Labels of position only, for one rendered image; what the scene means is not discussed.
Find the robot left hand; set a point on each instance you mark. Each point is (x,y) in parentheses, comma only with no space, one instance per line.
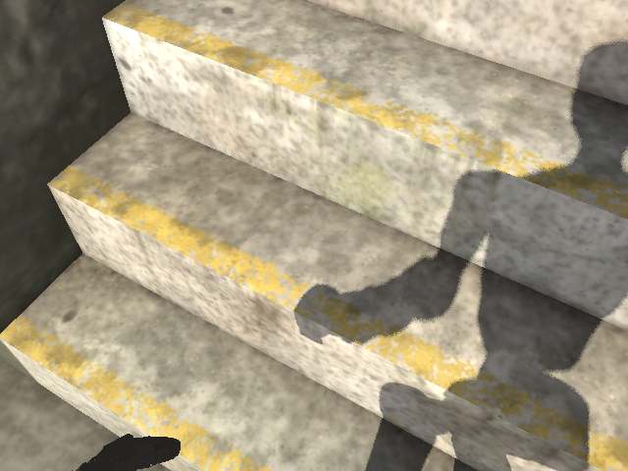
(129,454)

